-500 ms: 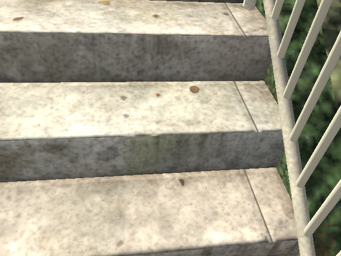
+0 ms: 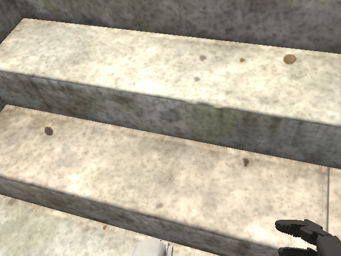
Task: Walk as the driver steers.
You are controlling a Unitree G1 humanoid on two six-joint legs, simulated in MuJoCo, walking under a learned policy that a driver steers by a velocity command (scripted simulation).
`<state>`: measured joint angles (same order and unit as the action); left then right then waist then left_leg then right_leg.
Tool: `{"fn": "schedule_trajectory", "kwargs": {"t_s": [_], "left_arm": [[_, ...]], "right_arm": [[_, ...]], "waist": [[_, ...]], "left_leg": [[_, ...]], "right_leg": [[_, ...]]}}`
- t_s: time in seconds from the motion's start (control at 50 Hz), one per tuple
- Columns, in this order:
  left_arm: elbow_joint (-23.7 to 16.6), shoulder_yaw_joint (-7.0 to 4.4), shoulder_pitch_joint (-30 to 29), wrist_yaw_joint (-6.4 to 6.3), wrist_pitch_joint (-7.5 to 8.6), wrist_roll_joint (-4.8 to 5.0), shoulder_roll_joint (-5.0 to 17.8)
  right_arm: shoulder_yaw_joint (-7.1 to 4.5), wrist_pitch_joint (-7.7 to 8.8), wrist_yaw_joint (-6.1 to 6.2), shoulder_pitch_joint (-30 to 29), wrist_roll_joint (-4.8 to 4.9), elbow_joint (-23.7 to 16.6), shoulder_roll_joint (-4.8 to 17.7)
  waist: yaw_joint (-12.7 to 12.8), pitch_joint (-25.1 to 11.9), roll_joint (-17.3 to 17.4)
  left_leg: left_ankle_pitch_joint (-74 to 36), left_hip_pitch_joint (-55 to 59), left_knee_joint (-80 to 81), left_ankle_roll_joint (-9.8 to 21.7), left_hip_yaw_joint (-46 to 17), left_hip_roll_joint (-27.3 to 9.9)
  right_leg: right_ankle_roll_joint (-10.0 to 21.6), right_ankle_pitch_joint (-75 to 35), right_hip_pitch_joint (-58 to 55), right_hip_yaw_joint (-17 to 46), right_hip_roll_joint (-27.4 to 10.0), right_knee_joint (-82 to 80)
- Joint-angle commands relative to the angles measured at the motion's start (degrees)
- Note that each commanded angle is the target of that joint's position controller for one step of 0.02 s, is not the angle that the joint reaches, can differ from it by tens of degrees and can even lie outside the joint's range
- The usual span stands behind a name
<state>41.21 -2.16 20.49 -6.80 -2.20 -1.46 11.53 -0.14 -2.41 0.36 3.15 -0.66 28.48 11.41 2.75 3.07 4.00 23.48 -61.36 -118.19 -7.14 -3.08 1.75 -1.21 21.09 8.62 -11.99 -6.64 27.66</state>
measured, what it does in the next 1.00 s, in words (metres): climbs: left foot 0.19 m higher, then right foot 0.19 m higher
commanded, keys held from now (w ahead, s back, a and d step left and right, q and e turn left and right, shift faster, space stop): q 0.06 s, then no key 0.06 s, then w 0.86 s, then no key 0.02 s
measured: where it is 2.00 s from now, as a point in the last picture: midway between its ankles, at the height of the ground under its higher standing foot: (305, 12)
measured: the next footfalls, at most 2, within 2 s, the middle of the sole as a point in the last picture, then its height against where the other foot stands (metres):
left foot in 0.20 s outside the picture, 0.19 m higher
right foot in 0.96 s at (258, 192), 0.19 m higher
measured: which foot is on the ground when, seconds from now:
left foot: up 0.00-0.18, down 0.20-0.96, up 0.98-1.00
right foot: down 0.00-0.30, up 0.32-0.94, down 0.96-1.00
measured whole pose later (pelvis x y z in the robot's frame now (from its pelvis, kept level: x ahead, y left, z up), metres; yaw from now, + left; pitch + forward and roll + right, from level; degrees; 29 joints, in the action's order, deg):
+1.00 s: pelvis +0.37 -0.07 +0.21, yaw +7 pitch +0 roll +2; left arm 30.6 5.0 2.4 -0.3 2.5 -2.2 5.1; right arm -2.4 0.4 1.8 27.6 2.1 54.5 12.2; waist 0.1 -2.2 2.6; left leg 11.2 -11.3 -55.9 -3.3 -10.5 -4.8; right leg 2.1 37.3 50.9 0.9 -2.1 87.6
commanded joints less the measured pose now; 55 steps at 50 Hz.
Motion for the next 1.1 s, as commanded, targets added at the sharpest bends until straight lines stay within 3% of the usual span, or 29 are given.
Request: {"fn": "schedule_trajectory", "kwargs": {"t_s": [0.02,0.1,0.14,0.16,0.2,0.24,0.26,0.3,0.32,0.34,0.38,0.42,0.46,0.52,0.58,0.66,0.74,0.82,0.86,0.88,0.9,0.92,0.94,0.96,0.98,1.0,1.02,1.06,1.1], "left_arm": [[-2.09,-3.57,0.88,-1.01,0.14,0.97,10.38],[-0.05,-4.26,4.17,-0.50,-1.93,2.19,11.40],[-0.28,-5.38,4.44,0.03,-3.48,2.87,15.97],[-0.73,-5.28,5.73,0.25,-3.23,3.62,17.29],[1.28,-5.10,5.74,1.00,-2.45,3.63,18.62],[4.58,-3.88,8.49,1.67,-0.73,2.20,16.40],[4.62,-3.62,6.64,2.62,-0.02,1.88,16.58],[4.19,-3.29,5.75,4.23,2.11,1.68,14.85],[3.20,-2.65,4.01,4.90,2.66,1.21,12.43],[1.73,-1.71,1.76,6.34,3.35,2.73,7.60],[-5.23,0.71,-9.37,7.90,4.72,3.15,1.06],[-9.88,3.06,-11.56,8.26,5.49,2.30,-1.85],[-10.44,3.77,-9.35,9.88,5.99,2.80,-2.10],[-10.27,3.86,-5.55,10.01,5.46,3.02,-1.23],[-7.03,2.67,-5.43,7.33,3.68,2.36,1.99],[-8.24,4.08,-15.00,6.09,2.82,2.14,-3.69],[-13.05,5.46,-28.05,8.27,4.84,2.52,-7.61],[-19.63,8.30,-35.03,9.56,6.23,2.59,-11.32],[-27.24,10.98,-37.64,10.11,6.15,0.56,-11.92],[-27.83,11.63,-32.48,10.67,5.90,-0.19,-9.44],[-22.67,8.69,-26.25,9.51,5.55,-1.49,-5.60],[-17.92,3.90,-9.45,7.56,5.32,0.14,2.92],[-11.50,0.42,5.63,5.85,4.94,-0.38,8.00],[-6.71,-2.33,15.33,5.47,4.01,-2.63,16.92],[-0.33,-1.79,15.26,4.24,2.79,-1.61,19.68],[-1.93,-0.51,7.81,4.43,1.99,0.10,14.23],[-1.00,0.62,1.04,5.85,0.79,1.82,9.80],[1.00,2.41,-10.07,7.72,1.78,0.39,-0.30],[4.66,3.30,-9.56,7.91,2.57,-0.36,-7.56]], "right_arm": [[0.80,0.88,-0.61,-6.81,-0.48,-6.96,-0.41],[3.96,1.87,-2.72,-18.63,0.91,-12.45,-5.19],[5.09,1.23,-3.19,-20.60,1.71,-12.77,-5.44],[5.39,0.99,-2.52,-20.73,2.82,-14.13,-6.86],[3.36,0.44,-1.93,-14.56,1.78,-9.34,-1.38],[1.18,1.40,-2.14,-9.66,2.21,-7.24,0.65],[0.42,1.34,-2.48,-5.78,2.52,-6.73,1.44],[-2.34,0.57,-1.42,2.85,3.50,-2.65,4.71],[-4.46,-1.00,-0.19,7.64,2.53,0.95,7.84],[-4.74,-1.11,0.11,10.83,0.66,2.82,8.66],[-2.83,3.56,-0.64,17.11,-1.10,6.73,5.53],[-1.48,5.85,-1.33,17.08,0.96,10.77,-1.98],[-0.15,7.40,-2.04,14.21,0.42,12.60,-6.63],[-0.32,8.09,-2.00,12.92,-0.29,12.90,-4.74],[-0.29,7.46,-0.41,10.22,-2.53,12.05,0.34],[-0.30,6.68,0.60,22.92,-0.29,16.74,0.22],[-1.47,6.75,2.75,36.44,-0.40,20.78,-0.51],[-1.77,5.25,5.23,43.14,0.10,23.21,-0.90],[-1.93,3.06,6.68,27.54,1.91,20.09,3.19],[-2.76,2.36,6.37,16.15,2.08,16.91,8.97],[-3.45,2.86,4.49,17.59,2.92,17.15,10.62],[-4.16,3.72,2.81,14.72,3.46,17.96,15.22],[-5.81,4.53,2.03,13.35,4.01,19.44,19.98],[-5.27,5.79,1.86,5.99,4.77,16.00,15.85],[-3.44,6.12,0.26,7.69,1.83,12.68,5.34],[-1.96,6.66,-0.70,16.94,1.98,14.26,-3.37],[-0.87,6.56,-1.16,16.82,1.68,12.27,-5.62],[-0.47,6.99,-0.47,18.92,0.15,12.42,-4.25],[0.81,7.71,-1.25,21.29,1.07,12.58,-5.14]], "waist": [[0.05,-4.49,-11.41],[1.71,-4.91,-10.97],[2.79,-5.29,-10.92],[1.37,-4.91,-17.42],[-0.71,-6.56,-12.61],[-4.48,-14.88,-12.61],[-7.02,-21.36,-15.82],[-9.28,-22.82,-15.82],[-10.41,-21.30,-6.42],[-9.83,-20.73,1.59],[-9.30,-11.59,3.21],[-5.91,-4.28,2.17],[-1.16,-2.30,1.20],[3.14,-2.41,0.73],[4.61,-4.32,0.49],[-2.24,1.22,1.71],[-10.22,0.18,7.54],[-12.90,0.40,1.46],[-4.59,1.03,0.51],[1.52,-1.45,-0.33],[1.91,-7.67,3.66],[10.80,-13.45,9.03],[18.73,-18.64,11.80],[20.31,-14.68,-4.43],[10.69,-16.00,-40.86],[3.85,-11.36,-36.65],[-1.26,-2.31,-27.67],[-7.92,2.84,-16.92],[-9.06,0.52,-13.20]], "left_leg": [[3.35,-20.05,-2.35,0.67,-3.80,-4.35],[0.29,-12.59,22.64,0.64,4.83,-9.74],[9.44,-1.44,36.65,1.64,13.03,-8.48],[18.76,6.62,42.79,4.15,12.13,-7.48],[15.38,15.48,49.70,7.59,21.59,-0.66],[10.01,27.65,51.86,13.83,13.73,2.66],[9.56,37.92,55.85,15.20,10.17,3.89],[11.20,52.95,60.67,16.41,2.98,4.24],[13.61,56.24,67.46,17.67,-6.57,0.47],[25.90,52.78,79.16,21.11,-24.94,-7.00],[24.04,40.83,89.74,20.44,-38.75,-14.19],[17.68,37.34,86.05,17.64,-29.70,-12.49],[15.40,32.45,87.35,16.58,-26.22,-12.32],[12.83,29.98,91.32,16.82,-22.45,-12.89],[1.37,20.75,96.21,18.49,-14.01,-13.98],[0.49,34.49,96.45,18.93,-13.33,-15.11],[-10.24,66.77,96.77,21.09,-22.42,-21.86],[-13.00,80.28,96.45,16.26,-22.07,-27.55],[-5.59,50.71,110.27,10.40,-12.33,-21.03],[-4.69,22.80,123.04,9.54,-0.69,-15.79],[-34.63,17.44,120.02,10.81,1.85,-13.13],[-75.90,25.95,104.77,10.70,6.05,-11.18],[-100.46,34.42,88.72,9.74,2.30,-11.58],[-59.21,30.83,59.94,5.92,-2.98,-6.48],[-11.86,23.01,35.89,6.44,-6.45,6.16],[-13.51,18.03,18.68,6.96,-16.96,6.77],[-17.41,14.80,13.02,7.82,-8.91,4.52],[-25.52,11.74,5.92,9.50,-5.32,-0.83],[-28.23,8.90,-0.56,12.17,-9.76,-0.88]], "right_leg": [[9.40,-48.10,-20.48,9.83,-15.02,-7.60],[8.43,-37.89,-15.10,6.62,-11.19,-11.84],[11.60,-34.50,-10.58,6.79,-13.48,-20.13],[12.28,-39.70,-8.27,6.16,-14.38,-23.16],[13.26,-61.51,-13.55,2.10,-14.04,-20.36],[11.88,-90.21,-12.89,-1.00,-9.81,-7.69],[11.45,-83.34,-10.11,-0.36,-7.84,-2.70],[12.16,-56.33,2.16,0.80,-5.20,3.63],[10.95,-16.55,10.23,1.53,-0.86,13.89],[10.04,2.46,16.36,7.91,2.96,37.55],[9.36,5.72,29.37,21.07,10.25,73.45],[10.53,5.81,39.22,22.35,9.91,83.17],[11.23,3.57,40.41,24.04,10.33,86.95],[8.40,-0.15,42.75,24.32,9.99,79.99],[3.53,-11.88,32.77,13.00,12.16,81.23],[3.63,-2.88,47.19,13.06,11.09,86.02],[3.50,13.29,75.70,19.52,9.34,93.55],[3.49,29.56,99.45,29.82,4.47,112.08],[2.66,22.67,73.97,22.10,-2.14,83.29],[3.28,11.38,33.95,8.49,-0.56,58.91],[2.13,7.33,9.52,-1.70,8.01,65.60],[4.23,13.00,-1.10,-0.50,10.80,63.78],[5.33,15.67,-6.50,6.59,12.46,51.72],[10.73,14.67,-5.85,32.13,3.67,21.16],[12.04,7.55,-3.61,62.11,-1.78,-10.43],[11.74,26.64,5.49,68.44,-8.58,-18.52],[10.94,30.93,16.40,61.04,-7.94,-15.78],[7.28,20.82,31.31,45.96,-5.83,-3.76],[2.90,5.25,29.59,35.56,-3.28,0.51]]}}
